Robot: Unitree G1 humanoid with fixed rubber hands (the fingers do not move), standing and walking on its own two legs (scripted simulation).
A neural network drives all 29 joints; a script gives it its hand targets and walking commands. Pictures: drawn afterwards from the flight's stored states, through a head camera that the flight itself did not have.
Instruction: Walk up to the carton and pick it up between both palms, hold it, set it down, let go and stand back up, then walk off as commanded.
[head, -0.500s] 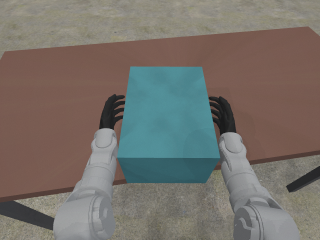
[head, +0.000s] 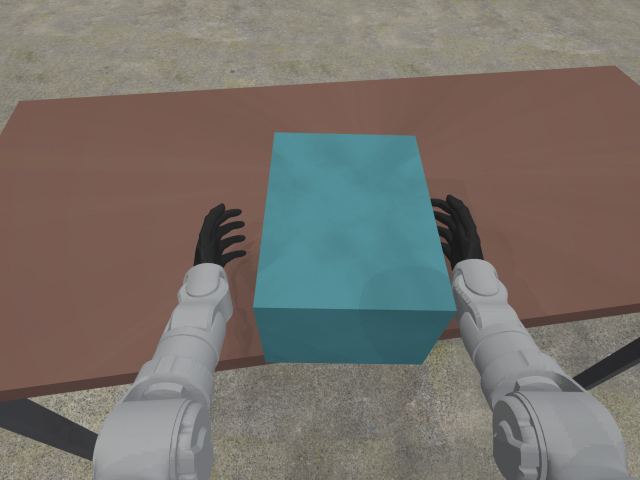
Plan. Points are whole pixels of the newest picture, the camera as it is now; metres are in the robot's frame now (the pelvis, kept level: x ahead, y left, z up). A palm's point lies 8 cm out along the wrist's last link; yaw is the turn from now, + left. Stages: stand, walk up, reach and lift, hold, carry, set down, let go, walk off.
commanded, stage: set down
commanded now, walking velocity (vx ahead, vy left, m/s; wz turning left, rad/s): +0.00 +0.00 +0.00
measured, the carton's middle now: (344, 242) +0.45 +0.00 +0.02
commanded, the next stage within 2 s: none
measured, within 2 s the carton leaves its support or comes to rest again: neither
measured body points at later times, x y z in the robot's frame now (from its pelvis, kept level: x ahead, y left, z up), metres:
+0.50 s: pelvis -0.05 +0.00 +0.00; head -0.07 +0.03 +0.45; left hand +0.32 +0.21 +0.05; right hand +0.32 -0.17 +0.07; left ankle +0.05 +0.11 -0.74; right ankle -0.04 -0.13 -0.74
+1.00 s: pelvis -0.06 +0.02 +0.00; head -0.10 +0.06 +0.45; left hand +0.26 +0.21 +0.05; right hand +0.25 -0.18 +0.06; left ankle +0.05 +0.11 -0.74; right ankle -0.04 -0.13 -0.74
